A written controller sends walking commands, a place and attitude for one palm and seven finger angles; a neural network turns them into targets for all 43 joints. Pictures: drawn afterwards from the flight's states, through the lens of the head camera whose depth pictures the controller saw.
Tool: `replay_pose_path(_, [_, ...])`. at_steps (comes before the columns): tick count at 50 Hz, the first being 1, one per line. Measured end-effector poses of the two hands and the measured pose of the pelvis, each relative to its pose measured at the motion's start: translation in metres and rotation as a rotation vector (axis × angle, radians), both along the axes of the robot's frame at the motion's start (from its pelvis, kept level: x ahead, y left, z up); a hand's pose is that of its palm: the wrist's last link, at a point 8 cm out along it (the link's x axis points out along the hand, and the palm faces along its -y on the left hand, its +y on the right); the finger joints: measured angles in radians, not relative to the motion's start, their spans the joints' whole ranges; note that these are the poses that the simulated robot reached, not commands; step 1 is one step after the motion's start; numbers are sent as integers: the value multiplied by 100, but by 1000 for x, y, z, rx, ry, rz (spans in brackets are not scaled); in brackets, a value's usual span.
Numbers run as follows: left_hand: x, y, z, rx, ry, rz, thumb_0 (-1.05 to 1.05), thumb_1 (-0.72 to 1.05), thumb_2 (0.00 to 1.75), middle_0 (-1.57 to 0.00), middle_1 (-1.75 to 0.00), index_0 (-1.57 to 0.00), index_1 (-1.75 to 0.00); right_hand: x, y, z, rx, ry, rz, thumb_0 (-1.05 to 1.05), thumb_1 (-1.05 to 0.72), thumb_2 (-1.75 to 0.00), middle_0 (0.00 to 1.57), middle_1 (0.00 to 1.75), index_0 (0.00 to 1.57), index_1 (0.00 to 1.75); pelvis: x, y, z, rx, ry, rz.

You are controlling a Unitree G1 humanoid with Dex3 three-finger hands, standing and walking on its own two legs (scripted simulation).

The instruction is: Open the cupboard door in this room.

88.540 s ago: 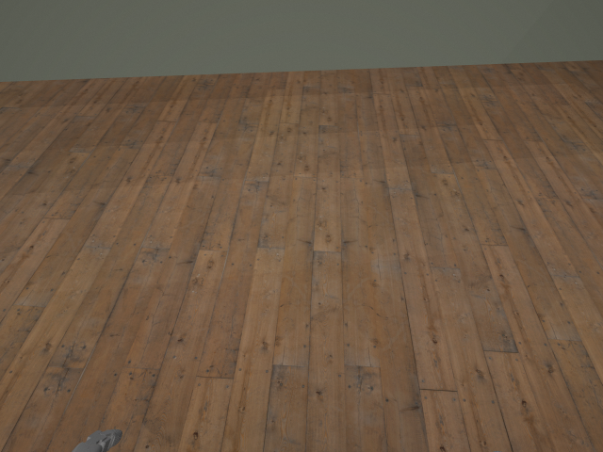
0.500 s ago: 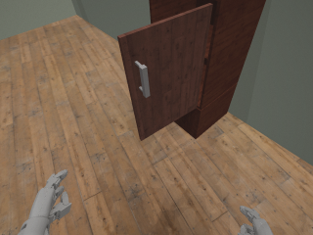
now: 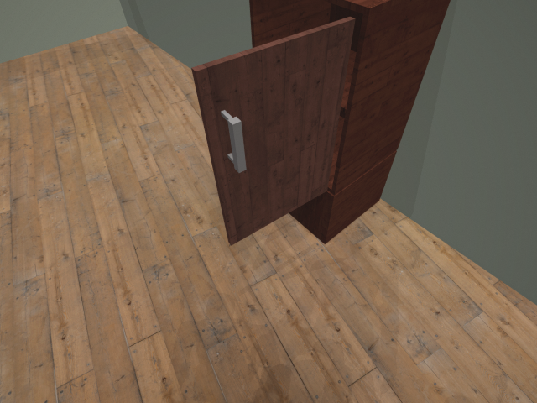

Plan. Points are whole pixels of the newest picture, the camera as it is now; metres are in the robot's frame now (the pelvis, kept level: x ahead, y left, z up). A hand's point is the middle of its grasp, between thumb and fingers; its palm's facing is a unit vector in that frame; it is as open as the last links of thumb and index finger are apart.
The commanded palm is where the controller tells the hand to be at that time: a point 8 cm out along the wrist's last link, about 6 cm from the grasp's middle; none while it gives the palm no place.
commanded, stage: let the arm hang, fingers relaxed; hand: left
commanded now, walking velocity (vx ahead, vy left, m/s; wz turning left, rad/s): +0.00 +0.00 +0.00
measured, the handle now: (233, 141) +0.64 +0.12 +0.01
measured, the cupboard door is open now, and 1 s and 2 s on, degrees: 84 84 84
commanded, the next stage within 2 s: look to check the result in 0.46 s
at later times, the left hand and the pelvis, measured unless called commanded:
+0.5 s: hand out of the picture +0.01 +0.16 -0.17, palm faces +0.04 -0.98 -0.18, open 7.3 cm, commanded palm none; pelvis +0.02 +0.00 +0.00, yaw +0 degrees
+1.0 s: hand out of the picture +0.03 +0.16 -0.17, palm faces +0.04 -0.98 -0.20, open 7.4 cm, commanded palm none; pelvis +0.03 -0.01 +0.00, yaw +0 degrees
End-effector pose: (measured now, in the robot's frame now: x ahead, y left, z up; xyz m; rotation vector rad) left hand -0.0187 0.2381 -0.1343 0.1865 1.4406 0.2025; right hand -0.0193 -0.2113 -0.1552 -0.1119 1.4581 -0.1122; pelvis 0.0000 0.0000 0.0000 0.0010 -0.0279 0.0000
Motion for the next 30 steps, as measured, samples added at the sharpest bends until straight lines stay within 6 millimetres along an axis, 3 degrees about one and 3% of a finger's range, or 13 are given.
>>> replay_pose_path(12, [25,-26,-8,-52,-45,-9,1,92,90,-20,-30,-20,-30,-4,11,1,18,14,-26,0,-91,-90,20,30,20,30,7,-3,1,5,0,-8])
replay_pose_path(30, [23,-29,-9,-69,-14,17,1,91,90,-20,-30,-20,-30,20,3,5,-17,-7,-18,0,-91,-90,20,30,20,30,22,-2,2,4,3,-4])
